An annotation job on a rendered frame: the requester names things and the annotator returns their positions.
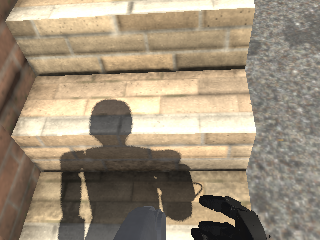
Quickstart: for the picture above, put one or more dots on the right robot hand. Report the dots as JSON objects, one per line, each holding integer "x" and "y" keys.
{"x": 247, "y": 223}

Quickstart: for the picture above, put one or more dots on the robot left thigh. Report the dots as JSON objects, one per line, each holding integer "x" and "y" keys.
{"x": 143, "y": 223}

